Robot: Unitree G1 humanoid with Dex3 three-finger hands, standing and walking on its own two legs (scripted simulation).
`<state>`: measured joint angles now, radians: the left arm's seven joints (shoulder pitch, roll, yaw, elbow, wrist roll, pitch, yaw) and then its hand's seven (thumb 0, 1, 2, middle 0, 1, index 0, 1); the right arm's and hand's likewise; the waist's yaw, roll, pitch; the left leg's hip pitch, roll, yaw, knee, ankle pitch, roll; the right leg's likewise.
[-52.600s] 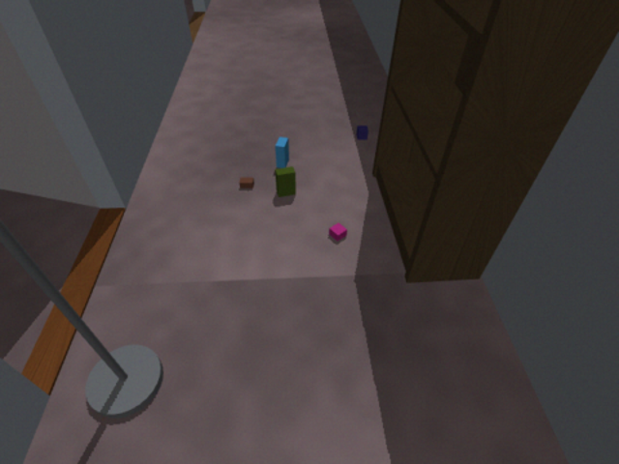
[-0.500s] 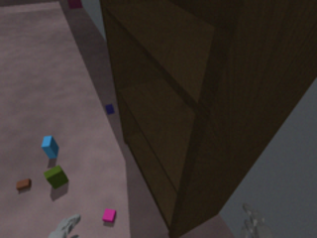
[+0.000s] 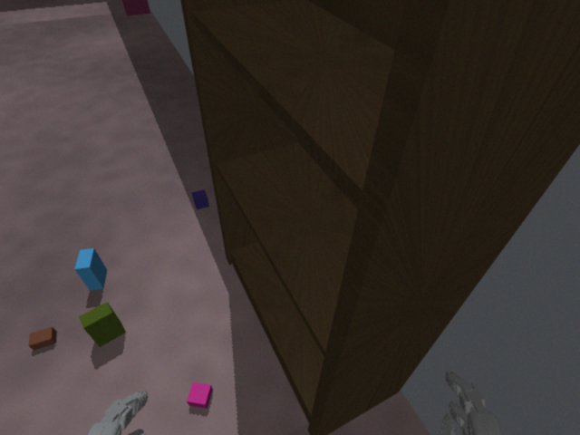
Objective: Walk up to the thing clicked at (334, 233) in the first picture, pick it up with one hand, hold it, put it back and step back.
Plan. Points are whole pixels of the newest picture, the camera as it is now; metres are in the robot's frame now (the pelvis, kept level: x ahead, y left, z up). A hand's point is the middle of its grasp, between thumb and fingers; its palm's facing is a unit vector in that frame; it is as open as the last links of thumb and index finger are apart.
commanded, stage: home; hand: left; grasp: from above
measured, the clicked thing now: (200, 395) +0.44 +0.27 -0.69
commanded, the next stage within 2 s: stand in 0.14 s
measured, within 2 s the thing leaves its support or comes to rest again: neither
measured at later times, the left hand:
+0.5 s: hand out of the picture +0.11 +0.23 -0.10, palm faces +0.04 -0.94 -0.34, open 7.4 cm
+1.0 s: hand out of the picture +0.02 +0.24 -0.10, palm faces +0.05 -0.94 -0.33, open 7.4 cm
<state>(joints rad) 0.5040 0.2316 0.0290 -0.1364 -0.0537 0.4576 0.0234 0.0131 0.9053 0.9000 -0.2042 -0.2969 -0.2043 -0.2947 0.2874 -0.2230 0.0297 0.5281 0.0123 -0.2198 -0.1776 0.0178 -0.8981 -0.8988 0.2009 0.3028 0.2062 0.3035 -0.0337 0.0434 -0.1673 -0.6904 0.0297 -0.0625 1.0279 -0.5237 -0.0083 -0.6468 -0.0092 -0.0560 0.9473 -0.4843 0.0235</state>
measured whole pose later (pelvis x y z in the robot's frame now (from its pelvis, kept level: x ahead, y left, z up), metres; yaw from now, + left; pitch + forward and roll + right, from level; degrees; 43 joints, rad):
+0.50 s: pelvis -0.01 +0.00 +0.03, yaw +0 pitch +1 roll +0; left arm 0.22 0.29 0.04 0.68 0.05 0.07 0.04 0.01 0.90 0.90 -0.21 -0.30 -0.21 -0.30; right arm 0.17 -0.29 -0.04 0.85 -0.06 -0.03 -0.02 0.02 -0.90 -0.90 0.20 0.30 0.21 0.30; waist 0.03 -0.01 0.02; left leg -0.38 -0.01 -0.02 0.76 -0.40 0.01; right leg -0.38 -0.05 -0.02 0.76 -0.40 0.03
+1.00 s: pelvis -0.01 +0.00 +0.07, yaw +1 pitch -4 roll +0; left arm 0.19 0.29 0.04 1.11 0.04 0.01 0.03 0.01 0.90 0.90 -0.21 -0.30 -0.21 -0.30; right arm 0.16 -0.28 -0.04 1.10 -0.03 0.01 -0.02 0.01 -0.90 -0.90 0.20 0.30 0.21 0.30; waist 0.03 0.01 0.06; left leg -0.12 -0.01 -0.03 0.40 -0.21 0.00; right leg -0.10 -0.05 -0.04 0.39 -0.21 0.03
